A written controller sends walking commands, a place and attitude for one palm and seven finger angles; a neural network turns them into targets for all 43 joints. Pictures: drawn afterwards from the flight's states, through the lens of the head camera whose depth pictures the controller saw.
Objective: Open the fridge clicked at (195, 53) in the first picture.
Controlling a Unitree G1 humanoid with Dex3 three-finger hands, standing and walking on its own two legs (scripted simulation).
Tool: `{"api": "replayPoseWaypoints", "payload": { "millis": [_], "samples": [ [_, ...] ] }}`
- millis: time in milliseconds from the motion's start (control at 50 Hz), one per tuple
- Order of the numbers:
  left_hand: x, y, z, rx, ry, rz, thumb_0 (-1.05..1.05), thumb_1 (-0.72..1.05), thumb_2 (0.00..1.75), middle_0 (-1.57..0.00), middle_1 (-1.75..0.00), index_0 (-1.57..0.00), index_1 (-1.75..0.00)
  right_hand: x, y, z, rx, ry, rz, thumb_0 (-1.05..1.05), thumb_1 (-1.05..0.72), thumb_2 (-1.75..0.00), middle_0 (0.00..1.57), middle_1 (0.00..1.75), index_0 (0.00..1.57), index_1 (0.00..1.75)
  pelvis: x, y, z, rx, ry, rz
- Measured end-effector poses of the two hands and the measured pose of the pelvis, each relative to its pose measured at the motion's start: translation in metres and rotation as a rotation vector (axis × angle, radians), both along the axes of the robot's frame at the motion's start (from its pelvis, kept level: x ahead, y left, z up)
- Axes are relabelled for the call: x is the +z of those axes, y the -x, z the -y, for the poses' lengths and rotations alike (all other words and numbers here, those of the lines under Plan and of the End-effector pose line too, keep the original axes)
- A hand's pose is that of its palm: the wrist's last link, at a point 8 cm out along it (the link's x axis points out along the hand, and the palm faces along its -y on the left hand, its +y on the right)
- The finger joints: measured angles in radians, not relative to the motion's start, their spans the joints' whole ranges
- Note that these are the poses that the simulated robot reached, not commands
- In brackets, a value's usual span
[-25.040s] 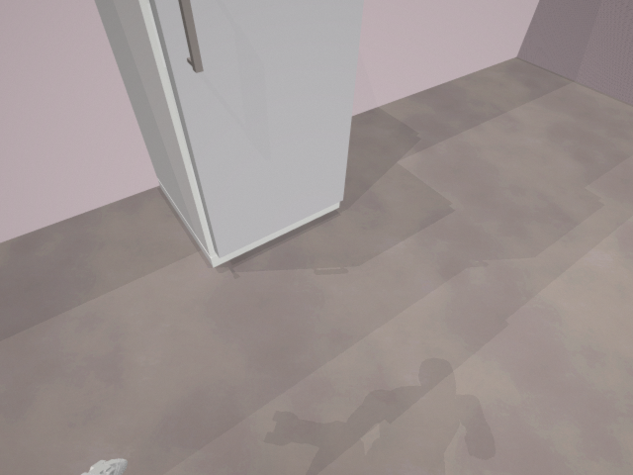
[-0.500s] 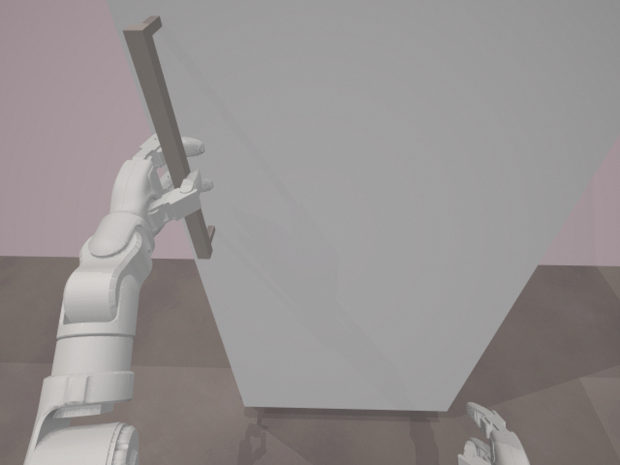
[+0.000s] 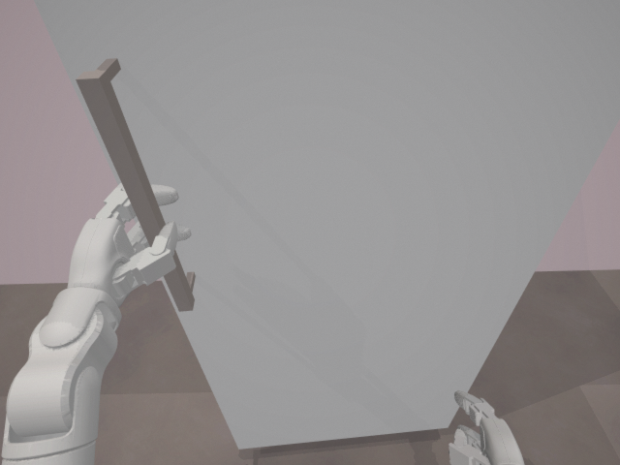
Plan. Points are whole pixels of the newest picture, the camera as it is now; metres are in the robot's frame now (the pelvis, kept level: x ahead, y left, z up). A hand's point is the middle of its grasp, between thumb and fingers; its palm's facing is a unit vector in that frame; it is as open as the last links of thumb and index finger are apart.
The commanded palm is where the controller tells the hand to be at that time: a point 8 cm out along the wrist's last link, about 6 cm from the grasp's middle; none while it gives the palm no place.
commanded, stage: walk backward, drawing the door open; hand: left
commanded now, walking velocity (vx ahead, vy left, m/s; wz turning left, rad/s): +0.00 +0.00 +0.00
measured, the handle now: (155, 208) +0.34 +0.21 +0.21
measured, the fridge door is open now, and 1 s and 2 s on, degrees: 4 32 65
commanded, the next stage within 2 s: none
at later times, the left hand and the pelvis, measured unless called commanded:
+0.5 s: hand (168, 323) +0.20 +0.15 +0.18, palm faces +0.34 -0.90 -0.28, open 6.5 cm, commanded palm +0.16 +0.19 +0.19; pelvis -0.03 -0.03 -0.02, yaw +9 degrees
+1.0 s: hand out of the picture +0.06 +0.06 +0.18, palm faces +0.42 -0.87 -0.25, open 7.1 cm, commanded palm +0.01 +0.09 +0.19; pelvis -0.11 -0.14 -0.02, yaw +28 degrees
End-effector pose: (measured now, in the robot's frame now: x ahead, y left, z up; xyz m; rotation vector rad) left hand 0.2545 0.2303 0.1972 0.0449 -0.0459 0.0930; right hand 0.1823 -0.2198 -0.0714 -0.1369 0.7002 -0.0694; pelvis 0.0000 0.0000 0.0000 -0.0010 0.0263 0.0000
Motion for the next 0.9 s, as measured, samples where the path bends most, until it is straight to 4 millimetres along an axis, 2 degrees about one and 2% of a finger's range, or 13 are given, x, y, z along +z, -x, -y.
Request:
{"api": "replayPoseWaypoints", "payload": {
  "millis": [60, 100, 160, 220, 360, 480, 580, 760, 840, 900],
  "samples": [
    [0.000, 0.022, 0.005, -0.008, -0.021, 0.006, 0.00, 0.77, 0.79, -0.31, -1.31, -0.22, -1.32, 0.003, -0.011, 0.000, 0.012, -0.009, 0.021, 0.02, -0.91, -0.90, 0.20, 0.30, 0.20, 0.30, 0.001, -0.008, 0.001, -0.019, -0.002, -0.003],
    [0.003, 0.031, 0.007, 0.005, -0.125, 0.048, 0.00, 0.72, 0.78, -0.33, -1.30, -0.23, -1.33, 0.005, -0.019, -0.001, 0.040, 0.016, 0.043, 0.02, -0.91, -0.90, 0.20, 0.30, 0.20, 0.30, -0.002, -0.009, 0.003, 0.000, -0.009, -0.007],
    [0.001, 0.040, 0.009, 0.039, -0.210, 0.131, -0.01, 0.65, 0.78, -0.37, -1.33, -0.29, -1.35, 0.004, -0.027, -0.002, 0.080, 0.059, 0.045, 0.02, -0.91, -0.90, 0.20, 0.30, 0.20, 0.30, -0.007, -0.005, 0.005, 0.038, -0.003, -0.031],
    [-0.003, 0.051, 0.013, 0.061, -0.221, 0.191, -0.04, 0.61, 0.78, -0.40, -1.35, -0.33, -1.37, -0.001, -0.028, -0.004, 0.094, 0.094, 0.023, 0.01, -0.91, -0.90, 0.20, 0.30, 0.20, 0.30, -0.010, 0.002, 0.004, 0.074, -0.001, -0.043],
    [-0.006, 0.069, 0.020, 0.108, -0.251, 0.228, -0.07, 0.61, 0.76, -0.44, -1.39, -0.32, -1.36, -0.017, -0.008, -0.017, 0.102, 0.061, -0.027, 0.01, -0.91, -0.90, 0.20, 0.30, 0.20, 0.30, -0.013, 0.016, 0.003, 0.106, -0.009, -0.026],
    [-0.006, 0.085, 0.032, 0.204, -0.290, 0.214, -0.08, 0.62, 0.78, -0.45, -1.40, -0.27, -1.38, -0.036, 0.017, -0.027, 0.169, -0.054, -0.063, 0.01, -0.91, -0.90, 0.20, 0.30, 0.20, 0.30, -0.015, 0.025, 0.027, 0.145, -0.047, 0.008],
    [-0.007, 0.106, 0.046, 0.259, -0.294, 0.217, -0.07, 0.64, 0.79, -0.45, -1.40, -0.25, -1.39, -0.047, 0.029, -0.011, 0.210, -0.054, -0.091, 0.02, -0.91, -0.90, 0.20, 0.30, 0.20, 0.30, -0.015, 0.044, 0.050, 0.209, -0.047, 0.002],
    [-0.009, 0.164, 0.080, 0.278, -0.262, 0.248, -0.06, 0.65, 0.76, -0.46, -1.40, -0.25, -1.38, -0.034, 0.046, 0.037, 0.248, 0.062, -0.076, 0.02, -0.91, -0.90, 0.20, 0.30, 0.20, 0.30, -0.013, 0.080, 0.083, 0.294, -0.071, 0.010],
    [-0.011, 0.191, 0.097, 0.260, -0.249, 0.276, -0.07, 0.63, 0.74, -0.45, -1.40, -0.25, -1.33, -0.028, 0.052, 0.047, 0.282, 0.107, -0.045, 0.02, -0.91, -0.90, 0.20, 0.30, 0.20, 0.30, -0.017, 0.096, 0.095, 0.354, -0.047, 0.006],
    [-0.015, 0.210, 0.109, 0.253, -0.272, 0.310, -0.09, 0.63, 0.72, -0.43, -1.40, -0.21, -1.23, -0.031, 0.055, 0.050, 0.311, 0.113, 0.003, 0.02, -0.91, -0.90, 0.20, 0.30, 0.20, 0.30, -0.028, 0.110, 0.105, 0.394, -0.018, 0.007]
  ]
}}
